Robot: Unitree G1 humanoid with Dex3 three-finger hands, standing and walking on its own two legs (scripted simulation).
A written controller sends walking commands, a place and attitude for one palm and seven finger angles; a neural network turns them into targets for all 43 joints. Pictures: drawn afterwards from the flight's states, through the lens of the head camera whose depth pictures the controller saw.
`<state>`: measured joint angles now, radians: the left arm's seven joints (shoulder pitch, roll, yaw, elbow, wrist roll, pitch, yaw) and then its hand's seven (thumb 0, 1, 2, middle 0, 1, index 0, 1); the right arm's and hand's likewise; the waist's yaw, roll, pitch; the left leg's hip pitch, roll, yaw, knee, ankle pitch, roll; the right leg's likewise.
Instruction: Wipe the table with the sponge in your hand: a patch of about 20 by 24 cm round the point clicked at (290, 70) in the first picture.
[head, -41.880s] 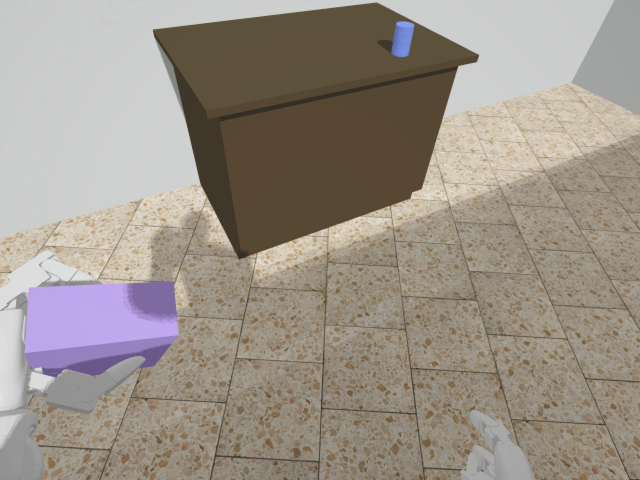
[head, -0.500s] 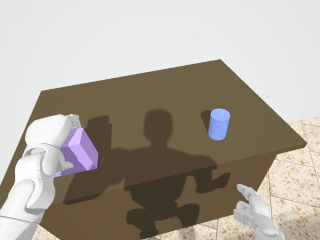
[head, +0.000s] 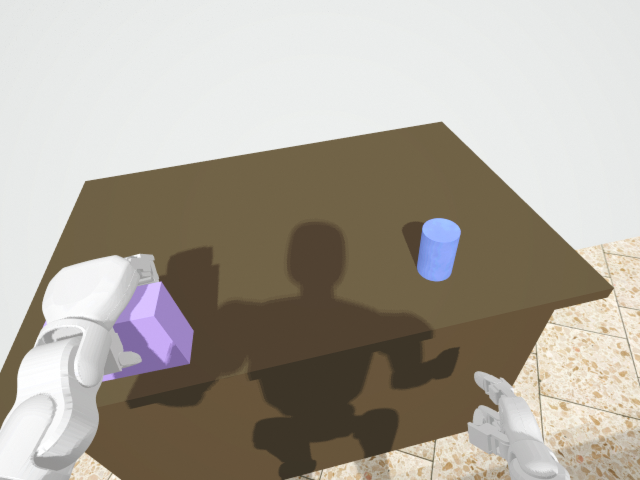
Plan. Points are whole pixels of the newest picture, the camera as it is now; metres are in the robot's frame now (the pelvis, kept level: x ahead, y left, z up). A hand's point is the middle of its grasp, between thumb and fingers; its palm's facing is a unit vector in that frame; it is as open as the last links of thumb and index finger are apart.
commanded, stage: bring the sponge back beside the body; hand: left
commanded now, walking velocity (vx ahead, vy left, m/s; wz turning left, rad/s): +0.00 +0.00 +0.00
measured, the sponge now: (130, 341) +0.23 +0.29 +0.08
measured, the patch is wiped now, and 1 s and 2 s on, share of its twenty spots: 0.95 0.95 0.95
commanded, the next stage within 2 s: step back with the hand held close in 1.04 s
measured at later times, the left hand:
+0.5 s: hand (111, 349) +0.20 +0.28 +0.11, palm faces +0.05 -0.11 -0.99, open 9.5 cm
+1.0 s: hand (101, 360) +0.18 +0.28 +0.11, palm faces +0.08 -0.11 -0.99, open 9.5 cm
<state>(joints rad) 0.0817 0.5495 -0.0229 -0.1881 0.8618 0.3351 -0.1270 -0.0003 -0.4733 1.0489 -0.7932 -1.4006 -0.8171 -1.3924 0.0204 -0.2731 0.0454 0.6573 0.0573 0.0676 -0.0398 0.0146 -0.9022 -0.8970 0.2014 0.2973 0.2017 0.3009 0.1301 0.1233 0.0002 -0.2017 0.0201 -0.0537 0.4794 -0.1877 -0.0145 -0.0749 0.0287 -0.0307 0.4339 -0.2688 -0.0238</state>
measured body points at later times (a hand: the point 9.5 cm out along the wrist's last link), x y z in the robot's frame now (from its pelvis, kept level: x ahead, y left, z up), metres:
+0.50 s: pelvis +0.00 +0.00 +0.00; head -0.04 -0.04 +0.45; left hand +0.19 +0.28 +0.17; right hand +0.25 -0.19 -0.06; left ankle +0.05 +0.13 -0.74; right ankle -0.01 -0.11 -0.74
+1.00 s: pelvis -0.01 +0.00 +0.00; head -0.05 -0.03 +0.45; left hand +0.17 +0.28 +0.17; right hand +0.24 -0.19 -0.06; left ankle +0.05 +0.13 -0.74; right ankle -0.01 -0.11 -0.74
